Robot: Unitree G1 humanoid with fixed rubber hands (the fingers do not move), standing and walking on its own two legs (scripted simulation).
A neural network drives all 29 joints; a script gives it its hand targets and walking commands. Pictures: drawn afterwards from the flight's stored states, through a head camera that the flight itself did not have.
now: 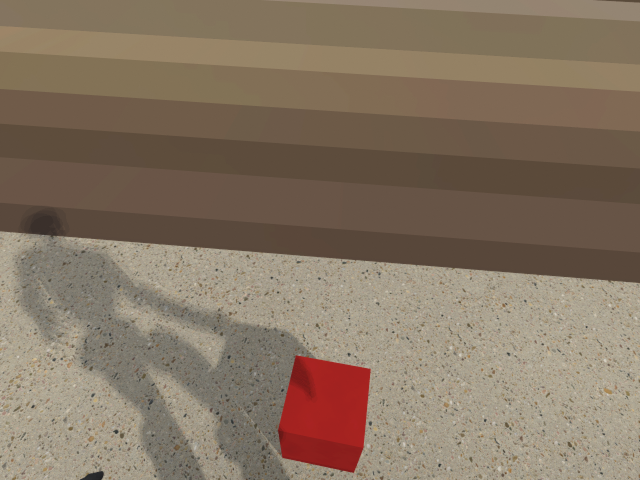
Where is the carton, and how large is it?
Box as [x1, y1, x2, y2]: [278, 355, 370, 472]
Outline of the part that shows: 296,355 278,428 282,457 353,472 363,447 370,369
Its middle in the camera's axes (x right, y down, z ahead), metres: +0.02 +0.50 +1.09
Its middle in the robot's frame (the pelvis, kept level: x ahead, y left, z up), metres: +0.44 -0.02 -0.66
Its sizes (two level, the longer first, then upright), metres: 0.210 0.200 0.250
